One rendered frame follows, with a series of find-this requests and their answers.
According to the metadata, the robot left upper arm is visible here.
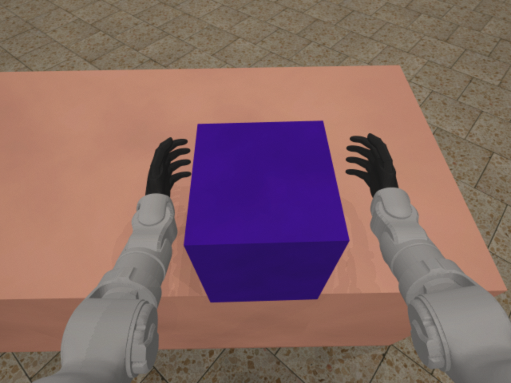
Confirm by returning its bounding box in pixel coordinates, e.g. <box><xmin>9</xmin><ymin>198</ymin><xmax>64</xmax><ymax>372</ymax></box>
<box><xmin>32</xmin><ymin>298</ymin><xmax>159</xmax><ymax>383</ymax></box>

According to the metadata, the robot left hand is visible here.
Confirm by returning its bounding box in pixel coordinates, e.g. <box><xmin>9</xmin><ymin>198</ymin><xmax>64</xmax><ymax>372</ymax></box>
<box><xmin>145</xmin><ymin>137</ymin><xmax>191</xmax><ymax>197</ymax></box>

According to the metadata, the robot right upper arm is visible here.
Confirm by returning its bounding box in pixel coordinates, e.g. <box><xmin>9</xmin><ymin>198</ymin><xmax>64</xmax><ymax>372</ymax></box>
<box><xmin>408</xmin><ymin>286</ymin><xmax>511</xmax><ymax>383</ymax></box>

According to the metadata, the right robot forearm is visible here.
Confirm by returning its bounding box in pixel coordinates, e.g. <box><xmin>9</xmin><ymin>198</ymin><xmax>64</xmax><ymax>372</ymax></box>
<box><xmin>370</xmin><ymin>188</ymin><xmax>511</xmax><ymax>329</ymax></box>

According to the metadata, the pedestal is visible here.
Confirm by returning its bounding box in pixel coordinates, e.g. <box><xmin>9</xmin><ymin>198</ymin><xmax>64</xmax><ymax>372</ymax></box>
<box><xmin>0</xmin><ymin>65</ymin><xmax>507</xmax><ymax>353</ymax></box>

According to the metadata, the carton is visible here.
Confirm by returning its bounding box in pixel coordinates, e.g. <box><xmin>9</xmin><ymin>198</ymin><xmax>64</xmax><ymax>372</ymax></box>
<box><xmin>184</xmin><ymin>120</ymin><xmax>350</xmax><ymax>302</ymax></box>

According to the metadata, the robot right hand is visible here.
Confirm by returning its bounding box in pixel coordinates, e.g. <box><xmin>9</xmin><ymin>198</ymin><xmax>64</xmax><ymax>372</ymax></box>
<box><xmin>346</xmin><ymin>133</ymin><xmax>398</xmax><ymax>197</ymax></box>

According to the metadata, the left robot forearm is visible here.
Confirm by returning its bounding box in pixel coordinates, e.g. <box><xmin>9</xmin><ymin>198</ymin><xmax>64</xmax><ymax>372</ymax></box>
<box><xmin>61</xmin><ymin>193</ymin><xmax>177</xmax><ymax>366</ymax></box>

